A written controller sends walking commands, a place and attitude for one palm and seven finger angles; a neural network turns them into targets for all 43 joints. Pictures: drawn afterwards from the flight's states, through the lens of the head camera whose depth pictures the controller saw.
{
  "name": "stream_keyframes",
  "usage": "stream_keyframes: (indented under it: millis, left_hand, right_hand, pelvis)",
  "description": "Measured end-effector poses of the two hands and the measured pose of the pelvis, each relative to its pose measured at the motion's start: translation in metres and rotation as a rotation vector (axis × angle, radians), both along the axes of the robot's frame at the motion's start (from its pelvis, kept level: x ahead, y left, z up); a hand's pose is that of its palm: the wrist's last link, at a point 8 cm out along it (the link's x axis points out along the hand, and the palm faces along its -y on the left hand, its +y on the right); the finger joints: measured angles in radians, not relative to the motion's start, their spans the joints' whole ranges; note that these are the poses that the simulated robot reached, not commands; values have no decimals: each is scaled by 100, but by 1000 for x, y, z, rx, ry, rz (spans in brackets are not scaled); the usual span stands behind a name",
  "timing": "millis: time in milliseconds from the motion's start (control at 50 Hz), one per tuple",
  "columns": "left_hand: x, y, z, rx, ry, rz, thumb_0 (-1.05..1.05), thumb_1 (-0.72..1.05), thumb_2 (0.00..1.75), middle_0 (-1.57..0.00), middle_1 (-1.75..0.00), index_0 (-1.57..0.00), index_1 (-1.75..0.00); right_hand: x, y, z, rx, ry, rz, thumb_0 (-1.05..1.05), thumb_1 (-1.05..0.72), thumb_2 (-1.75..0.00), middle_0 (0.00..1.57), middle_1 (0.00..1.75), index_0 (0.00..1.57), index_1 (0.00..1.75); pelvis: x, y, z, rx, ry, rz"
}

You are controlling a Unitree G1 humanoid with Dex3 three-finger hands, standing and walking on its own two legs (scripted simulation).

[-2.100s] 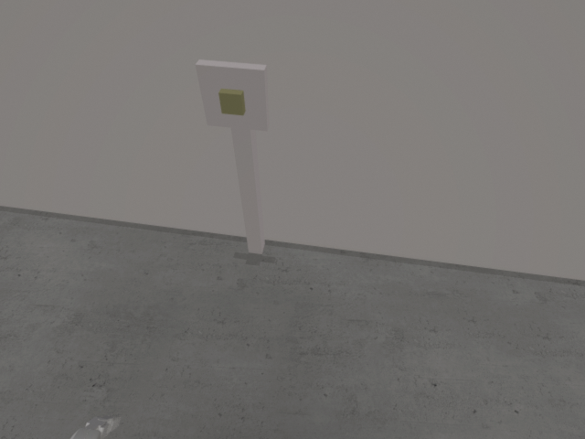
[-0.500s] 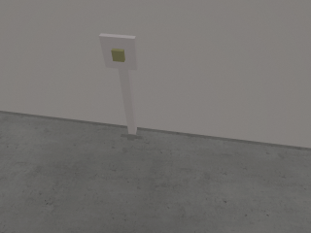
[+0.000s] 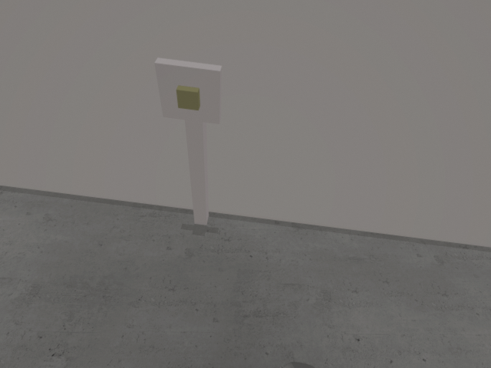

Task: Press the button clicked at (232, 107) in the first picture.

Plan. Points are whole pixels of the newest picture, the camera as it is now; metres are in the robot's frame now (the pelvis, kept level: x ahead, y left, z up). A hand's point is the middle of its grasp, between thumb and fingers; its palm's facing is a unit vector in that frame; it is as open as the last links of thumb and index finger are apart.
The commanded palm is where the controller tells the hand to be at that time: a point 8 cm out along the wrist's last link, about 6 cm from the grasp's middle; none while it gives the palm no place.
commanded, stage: take the last steps up to it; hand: left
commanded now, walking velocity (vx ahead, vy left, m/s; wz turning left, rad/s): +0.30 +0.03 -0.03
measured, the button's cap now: (188, 97) +0.81 +0.20 -0.03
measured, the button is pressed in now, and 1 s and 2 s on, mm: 0 0 0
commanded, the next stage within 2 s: come to a stop and stand still in 0.52 s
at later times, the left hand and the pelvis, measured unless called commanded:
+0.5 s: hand (153, 316) +0.24 +0.19 -0.18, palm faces +0.06 -0.98 -0.21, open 7.2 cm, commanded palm none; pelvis +0.21 +0.01 -0.01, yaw +0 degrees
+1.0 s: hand (130, 285) +0.31 +0.26 -0.19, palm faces +0.01 -0.98 -0.22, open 7.4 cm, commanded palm none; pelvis +0.27 +0.06 -0.01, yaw -4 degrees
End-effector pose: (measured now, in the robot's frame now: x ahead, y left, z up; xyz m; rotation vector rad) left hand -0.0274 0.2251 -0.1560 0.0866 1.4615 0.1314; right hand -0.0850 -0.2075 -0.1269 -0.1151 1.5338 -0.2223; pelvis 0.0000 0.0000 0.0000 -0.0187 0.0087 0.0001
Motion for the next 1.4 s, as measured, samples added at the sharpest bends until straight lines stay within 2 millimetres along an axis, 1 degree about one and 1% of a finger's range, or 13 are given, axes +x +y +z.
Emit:
stream_keyframes:
  millis: [180,260,320,380,540,660,760,820,900,1080,1140,1220,1400]
  left_hand:
    - [153,5,-3,10,-169,-67,1,93,90,-20,-30,-19,-30]
    - [226,-4,-5,19,-263,-102,0,92,90,-20,-30,-19,-30]
    - [263,-9,-7,30,-339,-82,0,92,90,-20,-30,-20,-30]
    - [272,-7,-2,35,-343,-35,0,92,90,-20,-30,-20,-30]
    - [259,17,11,76,-157,-10,-1,94,90,-20,-30,-20,-30]
    - [252,30,3,29,-36,46,0,92,90,-20,-30,-20,-30]
    - [258,45,-16,2,64,68,0,91,90,-20,-30,-20,-30]
    - [273,54,-14,9,82,29,0,91,90,-20,-30,-20,-30]
    - [301,70,-9,35,36,-19,0,91,90,-20,-30,-20,-30]
    - [342,77,6,114,-172,-65,0,91,90,-20,-30,-19,-30]
    - [334,63,12,141,-223,-79,0,91,90,-20,-30,-19,-30]
    - [298,37,23,147,-205,-69,0,91,90,-20,-30,-19,-30]
    - [245,3,34,90,-115,-23,0,91,89,-21,-30,-20,-30]
  right_hand:
    - [8,49,-3,77,158,-97,1,-91,-89,20,30,20,30]
    - [33,51,-15,97,199,-120,0,-90,-89,20,30,20,30]
    - [69,41,-28,104,201,-108,1,-90,-89,20,30,20,30]
    - [131,23,-34,82,112,-71,1,-91,-89,20,30,20,30]
    - [324,-7,-20,-5,-240,30,1,-93,-89,19,30,19,30]
    - [417,8,-12,-24,-326,115,1,-94,-89,19,30,19,30]
    - [465,44,-14,-33,-359,146,1,-93,-89,19,30,19,30]
    - [471,61,-9,-29,-375,107,0,-92,-89,19,30,19,30]
    - [467,56,-1,-58,-390,64,-2,-94,-89,20,30,20,30]
    - [401,10,-10,-77,-324,14,-1,-92,-89,20,30,20,30]
    - [373,-9,-23,-50,-302,-7,0,-91,-89,20,30,20,30]
    - [337,-23,-32,-3,-236,-27,0,-91,-89,20,30,19,30]
    - [263,-17,-24,53,-85,-38,1,-91,-89,19,30,19,30]
  pelvis:
    - [69,8,-9,2,-1,-7]
    - [109,5,-21,0,-9,-7]
    - [141,1,-29,1,-24,0]
    - [165,0,-24,-7,-40,12]
    - [223,13,-5,-3,-21,3]
    - [267,40,-7,-13,-22,-3]
    - [299,62,-17,-1,-42,-27]
    - [301,67,-13,0,-46,-58]
    - [289,67,-7,-14,-36,-73]
    - [253,46,-11,-16,-29,-72]
    - [241,31,-16,6,-31,-61]
    - [229,17,-10,33,-34,-55]
    - [221,12,7,47,-8,-48]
